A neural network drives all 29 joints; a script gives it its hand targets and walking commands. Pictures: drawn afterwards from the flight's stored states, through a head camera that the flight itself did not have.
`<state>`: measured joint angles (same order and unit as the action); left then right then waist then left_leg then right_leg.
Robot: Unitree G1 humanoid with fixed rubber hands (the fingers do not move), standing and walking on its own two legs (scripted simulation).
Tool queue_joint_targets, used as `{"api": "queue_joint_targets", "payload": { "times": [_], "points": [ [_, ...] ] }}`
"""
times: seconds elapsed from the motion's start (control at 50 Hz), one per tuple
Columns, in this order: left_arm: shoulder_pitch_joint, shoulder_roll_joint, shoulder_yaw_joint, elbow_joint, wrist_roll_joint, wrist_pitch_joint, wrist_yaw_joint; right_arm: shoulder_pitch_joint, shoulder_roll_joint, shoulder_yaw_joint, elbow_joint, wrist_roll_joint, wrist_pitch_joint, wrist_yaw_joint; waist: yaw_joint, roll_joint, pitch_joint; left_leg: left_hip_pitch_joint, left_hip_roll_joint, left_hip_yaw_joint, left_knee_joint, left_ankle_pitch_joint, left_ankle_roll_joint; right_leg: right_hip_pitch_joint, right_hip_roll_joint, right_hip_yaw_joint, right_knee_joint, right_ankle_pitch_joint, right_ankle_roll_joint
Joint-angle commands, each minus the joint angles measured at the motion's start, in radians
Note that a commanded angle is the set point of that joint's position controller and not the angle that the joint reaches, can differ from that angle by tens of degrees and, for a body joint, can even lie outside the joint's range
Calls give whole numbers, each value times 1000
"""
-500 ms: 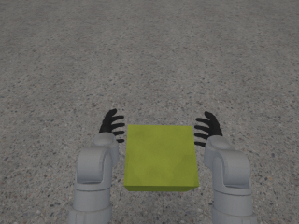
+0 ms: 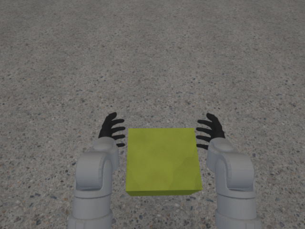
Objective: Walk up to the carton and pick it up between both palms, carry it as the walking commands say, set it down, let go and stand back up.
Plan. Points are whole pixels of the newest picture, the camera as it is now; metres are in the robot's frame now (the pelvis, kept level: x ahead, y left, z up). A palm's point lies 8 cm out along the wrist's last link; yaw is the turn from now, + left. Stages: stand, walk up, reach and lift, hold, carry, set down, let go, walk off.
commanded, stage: carry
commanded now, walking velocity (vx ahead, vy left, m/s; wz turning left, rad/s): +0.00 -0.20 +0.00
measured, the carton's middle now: (160, 163) +0.29 +0.01 -0.01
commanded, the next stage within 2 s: none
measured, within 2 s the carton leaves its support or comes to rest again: neither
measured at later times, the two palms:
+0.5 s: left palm (166, 171) +0.22 +0.00 +0.09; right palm (284, 169) +0.24 -0.26 +0.10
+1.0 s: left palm (220, 205) +0.15 -0.10 +0.11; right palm out of the picture +0.17 -0.36 +0.11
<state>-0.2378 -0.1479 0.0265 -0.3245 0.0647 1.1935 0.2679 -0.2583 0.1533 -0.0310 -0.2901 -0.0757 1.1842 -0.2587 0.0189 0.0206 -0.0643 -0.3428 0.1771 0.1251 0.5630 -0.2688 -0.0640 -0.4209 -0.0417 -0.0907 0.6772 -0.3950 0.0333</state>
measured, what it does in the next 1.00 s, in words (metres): steps to the right: right foot, then left foot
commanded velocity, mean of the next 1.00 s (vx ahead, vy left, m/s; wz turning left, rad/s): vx -0.04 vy -0.07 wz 0.00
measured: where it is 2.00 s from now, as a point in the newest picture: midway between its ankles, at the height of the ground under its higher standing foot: outside the picture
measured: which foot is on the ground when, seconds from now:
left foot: down 0.00-0.06, up 0.08-0.32, down 0.34-0.58, up 0.60-0.80, down 0.82-1.00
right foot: up 0.00-0.02, down 0.04-0.36, up 0.38-0.54, down 0.56-1.00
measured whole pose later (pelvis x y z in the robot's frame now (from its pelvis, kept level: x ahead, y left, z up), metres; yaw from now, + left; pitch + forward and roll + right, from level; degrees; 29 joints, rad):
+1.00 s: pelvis -0.12 -0.24 +0.00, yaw +2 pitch +2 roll +2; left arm -0.25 -0.15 0.06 -0.23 0.09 1.22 0.25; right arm -0.29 0.16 -0.04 -0.18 -0.09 1.21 -0.26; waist 0.00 -0.01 -0.12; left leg -0.28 0.05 0.09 0.51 -0.30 -0.02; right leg -0.39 0.01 -0.19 0.41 -0.09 -0.10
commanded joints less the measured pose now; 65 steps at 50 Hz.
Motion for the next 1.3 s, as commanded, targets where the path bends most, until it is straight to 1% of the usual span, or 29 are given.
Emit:
{"api": "queue_joint_targets", "payload": {
  "times": [0.0,0.02,0.04,0.06,0.08,0.12,0.16,0.26,0.3,0.32,0.34,0.36,0.38,0.4,0.42,0.46,0.5,0.54,0.56,0.58,0.6,0.64,0.68,0.78,0.82,0.86,1.04,1.18,1.28],
  "points": [
    [-277,-967,-479,-51,-302,-4,-206,-220,926,405,-61,272,-10,192,-33,189,-278,183,100,-62,-17,429,73,126,44,-101,-273,96,-3],
    [-278,-961,-472,-42,-295,2,-207,-210,919,406,-49,267,-8,191,-40,130,-297,114,74,-45,35,319,44,223,-13,-57,-320,175,-13],
    [-285,-948,-460,-32,-287,4,-210,-219,917,419,-55,262,-4,189,-36,-84,-295,-73,5,5,126,27,8,322,-150,102,-323,386,-64],
    [-279,-964,-452,-22,-284,-2,-206,-271,926,450,-91,284,1,197,-22,-292,-285,-190,-62,63,241,-278,-19,323,-280,240,-300,575,-164],
    [-274,-991,-449,-32,-289,-7,-209,-311,952,477,-103,312,2,204,-2,-302,-280,-225,-87,22,432,-438,-10,316,-306,264,-299,669,-235],
    [-269,-1017,-436,-53,-275,-17,-213,-350,993,514,-118,350,-7,216,-1,-188,-282,-224,-79,-28,586,-366,8,267,-260,148,-267,574,-259],
    [-251,-1030,-428,-45,-258,-26,-214,-340,1011,524,-115,359,-13,221,-12,-166,-285,-220,-73,-15,546,-280,8,274,-203,92,-242,511,-227],
    [-266,-1036,-447,-58,-275,-34,-216,-314,1003,502,-118,338,-21,212,-2,-171,-328,-69,-124,19,229,-245,49,270,-205,152,-286,436,-237],
    [-252,-1031,-454,-38,-274,-25,-213,-281,994,481,-91,317,-15,211,-18,-144,-342,62,-122,34,-32,-129,73,249,-186,138,-271,385,-210],
    [-253,-1022,-456,-28,-272,-22,-212,-284,991,467,-75,311,-12,214,-22,-94,-329,180,-66,-14,-168,-40,81,156,-156,109,-240,308,-163],
    [-258,-1021,-458,-19,-267,-18,-211,-285,983,445,-52,298,-11,216,-28,62,-294,305,89,-199,-221,-47,113,-38,-99,58,-140,226,-99],
    [-339,-1030,-502,-81,-291,-13,-220,-258,996,428,-26,282,-23,215,-47,309,-235,265,313,-451,-252,130,209,-181,-28,-2,21,1,-30],
    [-373,-1030,-501,-89,-294,-18,-224,-273,1013,449,-43,288,-25,218,-48,258,-206,221,372,-442,-264,330,266,-186,-24,46,197,-85,-13],
    [-380,-1032,-510,-93,-306,-20,-227,-271,1015,455,-51,284,-24,219,-39,149,-199,195,322,-345,-223,445,259,-156,-34,94,264,-70,-18],
    [-374,-1036,-511,-88,-318,-19,-229,-276,1017,453,-52,283,-24,217,-28,85,-201,181,257,-229,-173,499,211,-119,-44,97,217,-44,-12],
    [-358,-1045,-511,-93,-334,-19,-225,-291,1012,433,-77,292,-25,212,-26,143,-220,196,143,-82,-73,682,125,-31,1,-6,43,23,2],
    [-315,-1018,-491,-64,-318,-11,-215,-268,975,415,-66,285,-16,204,-23,177,-247,202,100,-50,-5,692,82,64,24,-75,-151,155,10],
    [-298,-989,-477,-47,-311,0,-213,-226,947,402,-40,267,-6,196,-39,88,-309,114,53,-40,44,433,40,228,-61,-21,-220,406,1],
    [-286,-976,-471,-23,-306,5,-213,-218,938,402,-27,257,1,192,-39,-68,-341,5,2,-32,86,174,10,308,-176,102,-179,739,-49],
    [-290,-985,-461,-15,-302,1,-212,-266,953,438,-48,277,7,198,-35,-208,-339,-41,-55,12,130,-147,-16,302,-245,198,-217,792,-113],
    [-312,-1006,-460,-36,-309,-3,-214,-308,978,464,-65,301,6,205,-30,-228,-325,-66,-80,4,180,-268,-18,286,-280,253,-271,724,-155],
    [-313,-1024,-438,-43,-290,-8,-215,-351,1009,497,-71,330,4,213,-18,-181,-319,-76,-95,-33,256,-280,9,268,-278,248,-320,495,-187],
    [-283,-1029,-416,-19,-264,-11,-217,-351,1023,511,-59,340,2,219,-17,-156,-304,-73,-105,-47,250,-238,25,253,-238,205,-349,286,-179],
    [-301,-1032,-407,3,-268,-15,-222,-349,1036,502,-36,331,1,217,-26,-134,-294,84,-141,-32,-89,-116,54,213,-186,182,-392,78,-137],
    [-293,-1029,-406,22,-267,-10,-227,-354,1034,486,-15,316,1,215,-23,-69,-276,118,-97,-74,-122,-81,71,178,-153,166,-407,26,-93],
    [-348,-1031,-430,0,-285,-5,-232,-343,1040,460,4,302,-2,214,-25,-19,-232,48,-80,-90,-142,-151,70,170,-136,161,-432,-69,-71],
    [-368,-1015,-422,19,-294,3,-234,-340,1032,429,45,285,6,210,-26,-77,-228,60,-124,-29,-73,-140,73,145,-143,132,-498,-181,-34],
    [-365,-1020,-421,21,-284,-1,-234,-359,1040,436,30,294,0,216,-25,-29,-229,-30,-108,-58,-134,-202,91,221,-102,44,-405,-126,-27],
    [-367,-1014,-415,30,-276,-7,-234,-368,1034,439,35,295,-2,221,-20,-22,-231,-95,-101,-79,-135,-223,96,250,-98,38,-369,-116,-43]
  ]
}}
